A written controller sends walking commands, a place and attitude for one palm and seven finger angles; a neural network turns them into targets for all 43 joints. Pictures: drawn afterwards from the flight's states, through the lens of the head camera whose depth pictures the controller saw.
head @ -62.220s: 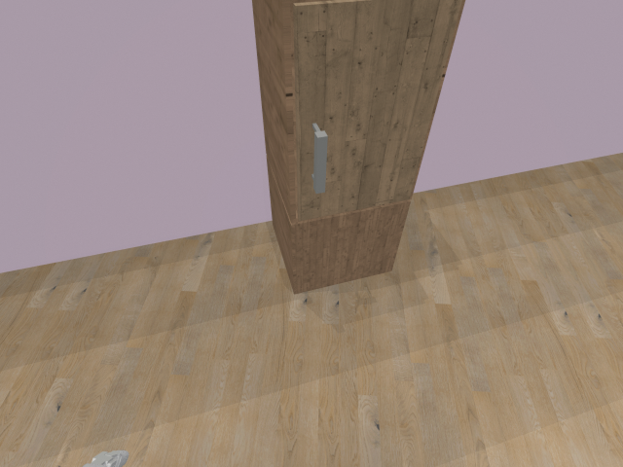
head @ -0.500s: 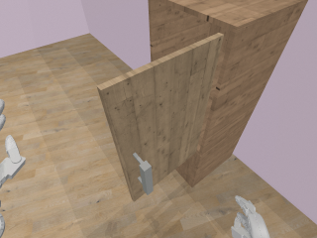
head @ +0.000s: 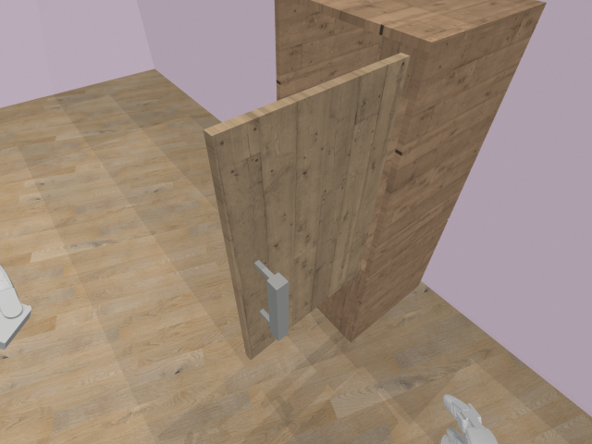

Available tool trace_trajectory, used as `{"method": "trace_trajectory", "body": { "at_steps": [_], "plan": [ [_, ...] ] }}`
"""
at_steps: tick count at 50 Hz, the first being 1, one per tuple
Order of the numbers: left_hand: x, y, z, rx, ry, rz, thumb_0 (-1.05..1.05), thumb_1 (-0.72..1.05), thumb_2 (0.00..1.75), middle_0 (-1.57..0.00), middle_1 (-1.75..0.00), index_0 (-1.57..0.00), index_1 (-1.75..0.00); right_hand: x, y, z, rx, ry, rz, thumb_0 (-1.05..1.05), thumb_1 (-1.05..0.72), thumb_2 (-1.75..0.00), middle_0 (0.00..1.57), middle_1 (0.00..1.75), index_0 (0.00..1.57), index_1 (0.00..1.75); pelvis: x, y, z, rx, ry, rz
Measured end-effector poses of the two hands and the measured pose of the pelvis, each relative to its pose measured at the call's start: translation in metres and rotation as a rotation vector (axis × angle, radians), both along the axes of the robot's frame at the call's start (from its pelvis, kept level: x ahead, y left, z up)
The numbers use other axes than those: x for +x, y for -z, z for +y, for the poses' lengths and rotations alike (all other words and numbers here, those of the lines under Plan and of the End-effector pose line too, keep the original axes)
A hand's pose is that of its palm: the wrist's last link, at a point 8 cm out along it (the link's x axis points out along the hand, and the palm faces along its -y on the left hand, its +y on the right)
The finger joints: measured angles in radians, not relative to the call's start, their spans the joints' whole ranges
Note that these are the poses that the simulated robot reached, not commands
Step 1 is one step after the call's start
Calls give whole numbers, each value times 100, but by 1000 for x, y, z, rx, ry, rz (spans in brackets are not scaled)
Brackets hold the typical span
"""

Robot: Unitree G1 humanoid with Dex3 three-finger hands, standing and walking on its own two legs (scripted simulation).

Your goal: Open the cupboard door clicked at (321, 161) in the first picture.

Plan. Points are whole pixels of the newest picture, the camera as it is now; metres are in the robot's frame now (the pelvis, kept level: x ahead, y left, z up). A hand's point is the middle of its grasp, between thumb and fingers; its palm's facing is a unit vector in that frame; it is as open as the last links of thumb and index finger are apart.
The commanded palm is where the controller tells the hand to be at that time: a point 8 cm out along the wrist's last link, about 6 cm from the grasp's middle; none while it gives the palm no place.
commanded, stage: step back with the hand held close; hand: left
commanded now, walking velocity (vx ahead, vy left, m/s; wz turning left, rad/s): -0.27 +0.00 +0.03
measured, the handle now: (270, 300) +0.38 +0.08 -0.09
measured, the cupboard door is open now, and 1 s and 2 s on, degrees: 93 93 93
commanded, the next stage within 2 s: stop stepping back and stand still in 0.48 s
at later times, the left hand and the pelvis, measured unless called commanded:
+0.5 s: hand out of the picture +0.06 +0.29 +0.17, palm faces +0.55 -0.67 -0.49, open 7.4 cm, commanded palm -0.01 +0.30 +0.19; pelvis -0.12 -0.01 +0.00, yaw +5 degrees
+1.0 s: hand out of the picture +0.07 +0.29 +0.15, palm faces +0.55 -0.76 -0.33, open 7.4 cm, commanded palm -0.01 +0.29 +0.19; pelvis -0.15 -0.01 -0.01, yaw +0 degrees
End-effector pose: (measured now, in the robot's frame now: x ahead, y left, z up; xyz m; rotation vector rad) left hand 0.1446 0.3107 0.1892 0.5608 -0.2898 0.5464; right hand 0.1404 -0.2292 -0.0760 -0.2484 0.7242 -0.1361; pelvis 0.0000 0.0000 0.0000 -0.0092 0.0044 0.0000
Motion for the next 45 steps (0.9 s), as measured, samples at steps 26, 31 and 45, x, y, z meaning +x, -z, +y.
{"method": "trace_trajectory", "body": {
  "at_steps": [26, 31, 45],
  "plan": [
    [-142, 2, 8, 38, -30, 64, 1, 89, 90, -21, -30, -21, -30, -93, -8, -8, -31, -68, 12, 1, -90, -90, 20, 30, 20, 30, -125, -3, -11, -35, -85, 65],
    [-158, 17, -29, 1, 51, 69, 2, 89, 90, -21, -30, -21, -30, -98, 6, 1, 21, -140, -23, 1, -90, -90, 21, 30, 20, 30, -169, 6, -29, -8, -24, 93],
    [-171, -25, -16, 110, 85, -112, 1, 88, 90, -22, -30, -22, -30, -168, 8, -42, -1, 86, -35, 1, -90, -90, 21, 30, 21, 30, -153, 11, -22, -8, 5, -34]
  ]
}}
